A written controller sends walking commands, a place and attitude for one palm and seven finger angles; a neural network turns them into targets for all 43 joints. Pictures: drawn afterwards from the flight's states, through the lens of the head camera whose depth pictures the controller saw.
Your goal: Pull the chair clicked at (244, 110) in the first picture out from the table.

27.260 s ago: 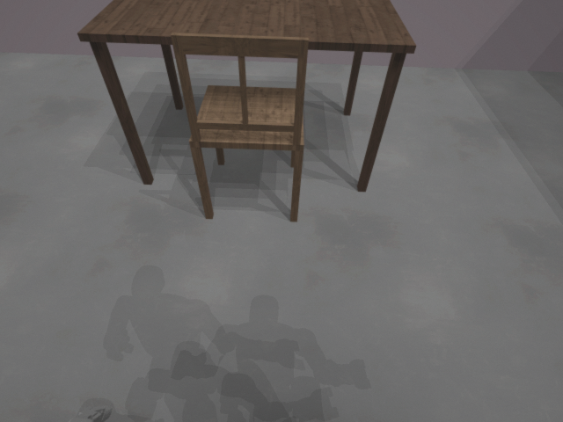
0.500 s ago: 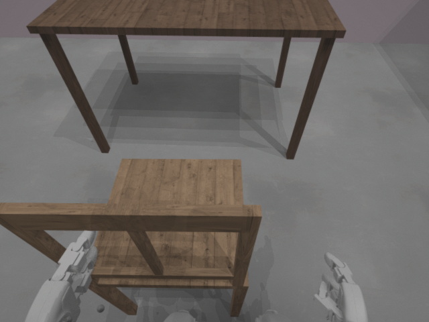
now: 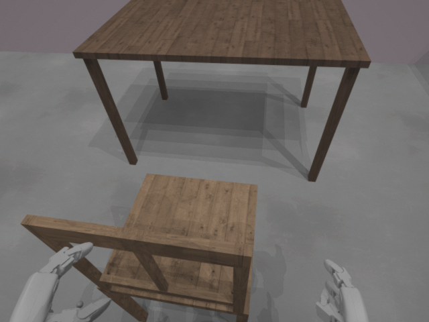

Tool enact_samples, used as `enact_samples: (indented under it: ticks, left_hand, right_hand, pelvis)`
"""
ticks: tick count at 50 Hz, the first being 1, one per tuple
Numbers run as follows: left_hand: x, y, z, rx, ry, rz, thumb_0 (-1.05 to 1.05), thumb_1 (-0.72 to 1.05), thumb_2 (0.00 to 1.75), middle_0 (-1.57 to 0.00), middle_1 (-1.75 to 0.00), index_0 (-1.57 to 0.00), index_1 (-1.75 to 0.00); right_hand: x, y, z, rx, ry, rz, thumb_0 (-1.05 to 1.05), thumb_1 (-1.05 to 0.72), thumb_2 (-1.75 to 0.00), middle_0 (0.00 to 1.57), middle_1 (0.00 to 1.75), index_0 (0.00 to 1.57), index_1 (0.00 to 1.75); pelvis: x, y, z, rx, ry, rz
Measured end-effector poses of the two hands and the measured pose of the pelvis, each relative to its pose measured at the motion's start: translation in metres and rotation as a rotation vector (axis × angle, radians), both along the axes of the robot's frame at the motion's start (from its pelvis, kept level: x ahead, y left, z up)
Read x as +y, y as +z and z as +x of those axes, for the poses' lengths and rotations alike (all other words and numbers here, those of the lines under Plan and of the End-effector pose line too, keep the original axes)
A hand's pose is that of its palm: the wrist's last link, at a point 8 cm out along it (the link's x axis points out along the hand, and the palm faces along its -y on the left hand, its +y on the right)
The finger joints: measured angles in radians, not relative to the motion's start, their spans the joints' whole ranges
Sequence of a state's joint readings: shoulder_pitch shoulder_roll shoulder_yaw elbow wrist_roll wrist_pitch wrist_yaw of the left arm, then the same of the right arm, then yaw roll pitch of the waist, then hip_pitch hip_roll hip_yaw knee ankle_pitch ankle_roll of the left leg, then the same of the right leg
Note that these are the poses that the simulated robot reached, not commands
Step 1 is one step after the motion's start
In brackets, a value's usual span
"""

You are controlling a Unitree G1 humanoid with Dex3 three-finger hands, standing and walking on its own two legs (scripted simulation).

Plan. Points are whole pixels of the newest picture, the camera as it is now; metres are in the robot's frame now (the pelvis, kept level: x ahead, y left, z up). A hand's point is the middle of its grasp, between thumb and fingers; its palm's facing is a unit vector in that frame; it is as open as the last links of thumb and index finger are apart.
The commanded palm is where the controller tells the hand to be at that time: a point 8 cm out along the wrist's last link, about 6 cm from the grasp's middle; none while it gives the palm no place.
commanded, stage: draw the hand back to the body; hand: left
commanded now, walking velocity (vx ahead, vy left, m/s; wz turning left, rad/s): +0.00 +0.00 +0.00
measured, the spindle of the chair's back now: (153, 270) +0.23 +0.19 -0.10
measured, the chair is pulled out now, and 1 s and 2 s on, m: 0.61 0.60 0.60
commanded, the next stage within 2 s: step back with the hand held close in 0.58 s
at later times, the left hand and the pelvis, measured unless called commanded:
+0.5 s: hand (63, 222) +0.20 +0.25 +0.15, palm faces +0.38 -0.80 -0.46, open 7.5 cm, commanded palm +0.15 +0.30 +0.19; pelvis +0.00 +0.00 +0.01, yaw -2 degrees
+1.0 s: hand (37, 221) +0.19 +0.28 +0.16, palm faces +0.33 -0.77 -0.54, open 7.4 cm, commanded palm +0.13 +0.32 +0.19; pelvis -0.03 +0.03 +0.01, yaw -4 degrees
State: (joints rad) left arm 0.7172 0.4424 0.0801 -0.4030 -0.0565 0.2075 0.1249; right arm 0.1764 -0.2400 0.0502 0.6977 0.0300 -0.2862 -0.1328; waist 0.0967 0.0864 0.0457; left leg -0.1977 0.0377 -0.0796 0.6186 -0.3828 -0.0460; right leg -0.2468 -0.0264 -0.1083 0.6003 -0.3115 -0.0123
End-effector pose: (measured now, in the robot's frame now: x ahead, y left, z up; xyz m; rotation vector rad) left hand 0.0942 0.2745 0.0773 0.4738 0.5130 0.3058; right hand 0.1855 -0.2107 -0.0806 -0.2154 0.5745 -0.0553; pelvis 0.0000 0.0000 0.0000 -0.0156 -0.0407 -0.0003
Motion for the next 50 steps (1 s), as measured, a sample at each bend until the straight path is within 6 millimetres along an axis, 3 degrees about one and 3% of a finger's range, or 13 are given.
enact_samples:
  ticks: [5,10,13,18,23,31,37,42,50]
  left_hand:
    - [0.014,0.046,0.010,-0.198,0.078,0.102,0.00,0.42,0.66,-0.14,-0.20,-0.43,-0.34]
    - [0.022,0.117,0.041,-0.572,0.088,0.220,0.00,0.59,0.75,-0.17,-0.24,-0.33,-0.32]
    - [0.024,0.139,0.061,-0.694,0.060,0.239,0.00,0.70,0.80,-0.18,-0.26,-0.28,-0.31]
    - [0.017,0.117,0.078,-0.620,-0.010,0.162,0.00,0.82,0.86,-0.19,-0.28,-0.23,-0.30]
    - [0.009,0.096,0.069,-0.529,-0.058,0.108,0.01,0.87,0.88,-0.20,-0.30,-0.22,-0.30]
    - [0.033,0.111,0.056,-0.587,-0.002,0.172,0.01,0.89,0.89,-0.21,-0.30,-0.21,-0.31]
    - [0.038,0.110,0.058,-0.607,-0.006,0.147,0.01,0.89,0.90,-0.21,-0.30,-0.21,-0.30]
    - [0.042,0.126,0.068,-0.662,-0.067,0.188,0.01,0.89,0.90,-0.21,-0.30,-0.21,-0.31]
    - [0.042,0.112,0.059,-0.540,-0.144,0.213,0.01,0.89,0.90,-0.21,-0.30,-0.21,-0.31]
  right_hand:
    - [0.002,-0.001,0.018,0.008,0.044,0.006,0.01,-0.90,-0.90,0.20,0.30,0.21,0.30]
    - [0.005,0.004,0.031,-0.004,0.063,0.025,0.01,-0.90,-0.90,0.20,0.30,0.21,0.30]
    - [0.002,0.010,0.033,-0.010,0.031,0.051,0.01,-0.90,-0.90,0.20,0.30,0.21,0.30]
    - [-0.012,0.013,0.020,0.009,-0.058,0.073,0.01,-0.90,-0.90,0.20,0.30,0.21,0.30]
    - [-0.026,0.008,-0.005,0.075,-0.111,0.020,0.01,-0.90,-0.90,0.20,0.30,0.21,0.30]
    - [-0.023,-0.004,-0.036,0.166,-0.122,-0.017,0.01,-0.90,-0.90,0.20,0.30,0.20,0.30]
    - [-0.007,-0.003,-0.037,0.148,-0.114,0.008,0.01,-0.90,-0.90,0.20,0.30,0.20,0.30]
    - [0.003,0.005,-0.036,0.128,-0.127,0.023,0.01,-0.90,-0.90,0.20,0.30,0.21,0.30]
    - [0.004,0.007,-0.051,0.136,-0.197,0.032,0.01,-0.90,-0.90,0.20,0.30,0.21,0.30]
  pelvis:
    - [-0.003,0.003,0.006,-0.012,0.013,0.007]
    - [-0.005,0.006,0.008,-0.027,0.011,0.012]
    - [-0.006,0.007,0.008,-0.026,0.000,0.015]
    - [-0.005,0.008,0.007,-0.018,-0.027,0.012]
    - [-0.001,0.009,0.005,-0.020,-0.039,0.007]
    - [0.008,0.011,-0.001,-0.032,-0.035,0.002]
    - [0.016,0.011,-0.005,-0.033,-0.042,0.003]
    - [0.024,0.013,-0.014,-0.005,-0.061,0.009]
    - [0.034,0.013,-0.027,0.030,-0.071,0.029]
